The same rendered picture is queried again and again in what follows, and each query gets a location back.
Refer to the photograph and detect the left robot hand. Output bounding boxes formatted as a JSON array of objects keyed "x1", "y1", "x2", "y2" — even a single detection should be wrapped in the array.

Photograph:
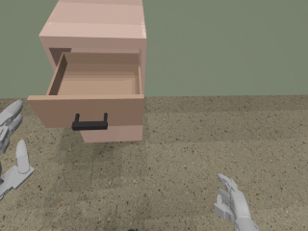
[{"x1": 0, "y1": 99, "x2": 35, "y2": 201}]

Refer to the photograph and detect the cabinet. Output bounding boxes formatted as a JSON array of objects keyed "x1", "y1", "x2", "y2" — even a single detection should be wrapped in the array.
[{"x1": 38, "y1": 0, "x2": 147, "y2": 143}]

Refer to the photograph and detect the drawer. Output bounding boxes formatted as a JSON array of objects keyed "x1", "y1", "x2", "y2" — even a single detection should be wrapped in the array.
[{"x1": 27, "y1": 52, "x2": 144, "y2": 128}]

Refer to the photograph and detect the handle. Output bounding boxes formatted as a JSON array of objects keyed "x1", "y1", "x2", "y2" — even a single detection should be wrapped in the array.
[{"x1": 71, "y1": 113, "x2": 108, "y2": 131}]

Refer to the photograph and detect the right robot hand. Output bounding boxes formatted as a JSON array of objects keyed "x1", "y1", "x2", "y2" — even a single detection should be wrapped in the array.
[{"x1": 214, "y1": 173, "x2": 252, "y2": 224}]

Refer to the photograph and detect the right robot forearm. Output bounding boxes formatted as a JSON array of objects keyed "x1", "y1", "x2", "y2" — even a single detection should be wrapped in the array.
[{"x1": 233, "y1": 218, "x2": 259, "y2": 231}]

